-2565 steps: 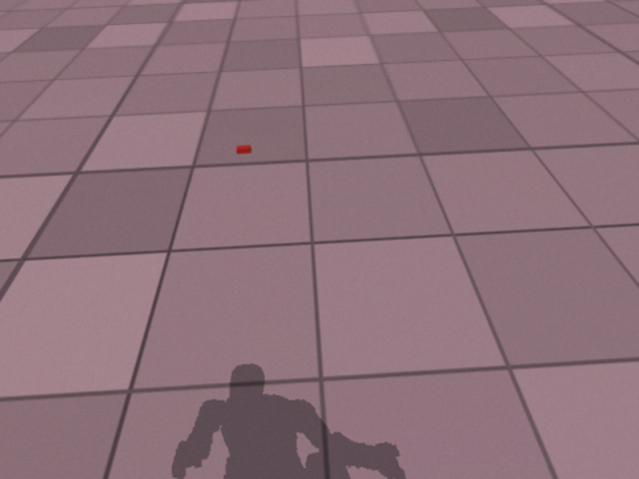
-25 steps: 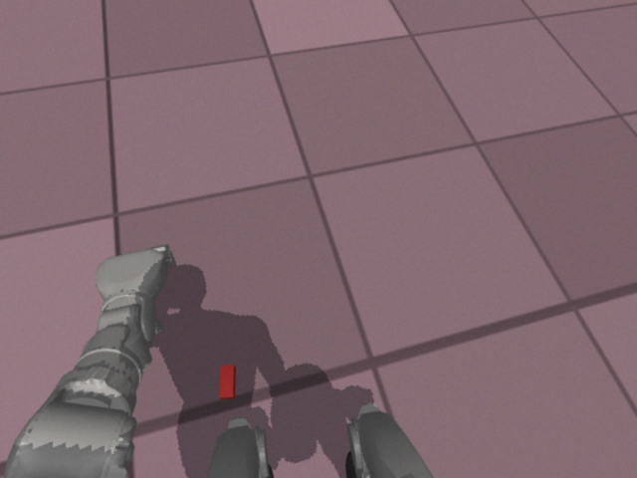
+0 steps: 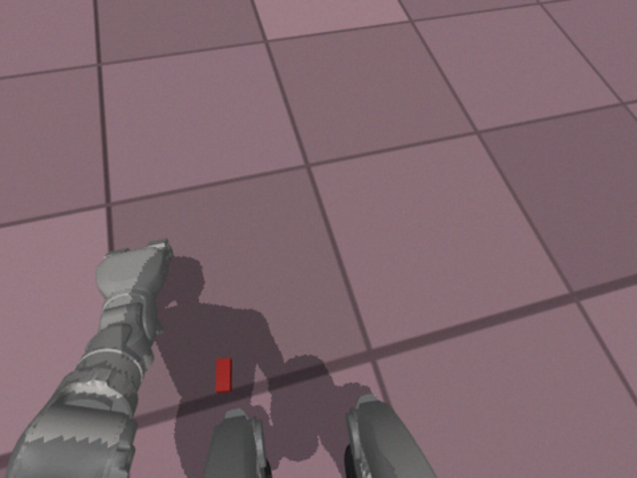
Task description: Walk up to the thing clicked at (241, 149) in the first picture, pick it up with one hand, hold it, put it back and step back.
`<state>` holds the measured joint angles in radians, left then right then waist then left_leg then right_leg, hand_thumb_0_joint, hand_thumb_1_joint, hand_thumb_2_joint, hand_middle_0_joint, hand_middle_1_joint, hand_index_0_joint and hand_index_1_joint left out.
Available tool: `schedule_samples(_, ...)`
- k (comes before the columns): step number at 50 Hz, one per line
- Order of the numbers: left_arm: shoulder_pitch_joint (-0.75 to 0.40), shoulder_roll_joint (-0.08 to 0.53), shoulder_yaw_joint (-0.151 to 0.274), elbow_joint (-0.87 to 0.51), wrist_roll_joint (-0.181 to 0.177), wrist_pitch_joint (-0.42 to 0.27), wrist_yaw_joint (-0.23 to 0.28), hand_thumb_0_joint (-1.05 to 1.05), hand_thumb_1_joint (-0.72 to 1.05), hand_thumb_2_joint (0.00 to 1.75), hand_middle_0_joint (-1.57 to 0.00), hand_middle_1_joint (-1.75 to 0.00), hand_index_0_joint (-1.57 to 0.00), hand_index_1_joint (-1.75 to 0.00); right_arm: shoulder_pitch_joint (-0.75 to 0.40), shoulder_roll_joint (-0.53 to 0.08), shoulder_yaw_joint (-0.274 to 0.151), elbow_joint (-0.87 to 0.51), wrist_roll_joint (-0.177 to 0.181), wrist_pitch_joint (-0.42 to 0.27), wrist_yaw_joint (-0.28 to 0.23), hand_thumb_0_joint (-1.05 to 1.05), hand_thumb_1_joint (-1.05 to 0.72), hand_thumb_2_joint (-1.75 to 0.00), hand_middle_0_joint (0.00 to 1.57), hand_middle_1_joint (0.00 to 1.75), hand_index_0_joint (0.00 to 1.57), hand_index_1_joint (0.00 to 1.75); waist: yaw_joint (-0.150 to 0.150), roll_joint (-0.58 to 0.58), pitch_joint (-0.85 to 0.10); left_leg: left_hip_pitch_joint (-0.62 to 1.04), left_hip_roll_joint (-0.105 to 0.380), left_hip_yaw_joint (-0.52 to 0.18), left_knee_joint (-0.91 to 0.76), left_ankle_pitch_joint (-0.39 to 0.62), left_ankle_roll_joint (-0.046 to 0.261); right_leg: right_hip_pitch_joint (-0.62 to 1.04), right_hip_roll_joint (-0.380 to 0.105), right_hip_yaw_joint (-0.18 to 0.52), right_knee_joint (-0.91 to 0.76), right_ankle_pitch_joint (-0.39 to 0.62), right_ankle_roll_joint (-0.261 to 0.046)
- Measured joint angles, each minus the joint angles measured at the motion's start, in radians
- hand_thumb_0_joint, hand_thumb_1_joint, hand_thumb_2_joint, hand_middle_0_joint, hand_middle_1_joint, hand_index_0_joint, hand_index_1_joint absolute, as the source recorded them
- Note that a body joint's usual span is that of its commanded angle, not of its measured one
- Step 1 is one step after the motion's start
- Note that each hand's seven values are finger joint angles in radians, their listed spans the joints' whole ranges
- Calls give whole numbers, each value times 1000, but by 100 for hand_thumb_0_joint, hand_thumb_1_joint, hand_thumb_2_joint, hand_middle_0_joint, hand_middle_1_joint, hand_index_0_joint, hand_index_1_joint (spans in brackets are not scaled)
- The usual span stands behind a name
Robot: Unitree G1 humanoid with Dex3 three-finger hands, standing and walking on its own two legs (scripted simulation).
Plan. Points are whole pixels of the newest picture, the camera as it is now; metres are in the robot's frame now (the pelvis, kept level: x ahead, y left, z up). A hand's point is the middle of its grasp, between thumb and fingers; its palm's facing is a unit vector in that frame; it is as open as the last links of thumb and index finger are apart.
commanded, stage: go down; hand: left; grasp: from above
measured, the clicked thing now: (223, 375) +0.37 +0.19 -0.60
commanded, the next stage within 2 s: approach in 1.12 s
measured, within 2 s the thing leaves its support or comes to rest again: neither
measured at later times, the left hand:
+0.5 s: hand (149, 307) +0.40 +0.22 -0.14, palm faces -0.42 -0.04 -0.91, open 12.2 cm
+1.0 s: hand (150, 307) +0.40 +0.22 -0.14, palm faces -0.41 -0.05 -0.91, open 12.0 cm
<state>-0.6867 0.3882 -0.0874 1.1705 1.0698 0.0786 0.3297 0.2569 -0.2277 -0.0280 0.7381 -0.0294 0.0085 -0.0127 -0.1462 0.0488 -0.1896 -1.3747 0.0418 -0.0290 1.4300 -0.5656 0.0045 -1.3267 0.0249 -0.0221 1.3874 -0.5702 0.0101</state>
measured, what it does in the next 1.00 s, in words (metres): stands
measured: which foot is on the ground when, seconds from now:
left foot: down 0.00-1.00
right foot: down 0.00-1.00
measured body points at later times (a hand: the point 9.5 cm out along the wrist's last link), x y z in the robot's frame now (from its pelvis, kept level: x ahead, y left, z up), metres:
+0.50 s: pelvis -0.01 +0.00 -0.02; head +0.15 +0.02 +0.41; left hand +0.42 +0.22 -0.09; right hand +0.04 -0.27 -0.14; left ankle +0.04 +0.12 -0.58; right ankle +0.04 -0.13 -0.58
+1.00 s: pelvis -0.01 +0.00 -0.02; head +0.15 +0.02 +0.41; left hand +0.42 +0.22 -0.08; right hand +0.05 -0.27 -0.14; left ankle +0.04 +0.12 -0.58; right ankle +0.04 -0.13 -0.58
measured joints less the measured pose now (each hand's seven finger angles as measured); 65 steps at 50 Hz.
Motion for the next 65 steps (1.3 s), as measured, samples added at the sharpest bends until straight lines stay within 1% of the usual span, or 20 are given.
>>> schedule_samples(10,1,5,1,-5,-2,5,-2,0,-21,76,-44,-56,-40,-62,5,-5,-2,0,2,-2,-2,1,-89,-90,20,30,20,30,-5,-2,-4,-30,0,2,25,-5,3,-29,0,2,24,-4,3)
schedule_samples(25,2,4,-5,-9,1,8,-3,0,-20,75,-46,-53,-41,-59,-9,-6,-1,-6,1,-4,2,0,-90,-90,20,30,20,30,-1,-3,-11,-71,-4,2,65,-14,3,-71,-3,3,68,-15,4)
schedule_samples(30,6,5,-1,-19,-1,8,0,0,-19,74,-47,-53,-42,-59,-15,-4,0,-9,3,-3,-1,1,-90,-90,20,30,20,30,1,0,-10,-83,-3,0,75,-15,2,-84,-2,2,78,-18,3)
schedule_samples(37,21,-2,-7,-38,-6,11,-2,0,-19,74,-48,-52,-42,-58,-17,-2,-1,-7,4,-1,-2,1,-90,-90,20,30,20,30,6,1,-11,-82,-3,-2,77,-17,0,-83,-1,0,82,-20,0)
schedule_samples(49,12,8,-10,-35,-6,15,-7,0,-17,72,-48,-53,-43,-58,-17,-5,0,-12,6,2,-4,1,-90,-90,20,30,20,30,-2,-4,-8,-69,-2,-6,66,-13,-1,-67,0,-4,66,-14,0)
schedule_samples(57,11,6,-13,-15,-2,12,-11,0,-17,72,-48,-52,-44,-58,-5,-8,-1,-10,7,0,-1,1,-90,-90,20,30,20,30,-3,-4,-16,-62,-3,-3,60,-14,1,-60,-1,-1,59,-14,2)
schedule_samples(65,8,5,-12,-17,7,8,-6,0,-18,73,-48,-53,-43,-59,-6,-9,-2,-8,3,-2,1,1,-90,-90,20,30,20,30,-2,-1,-21,-94,-4,-2,91,-23,3,-93,-2,1,91,-24,4)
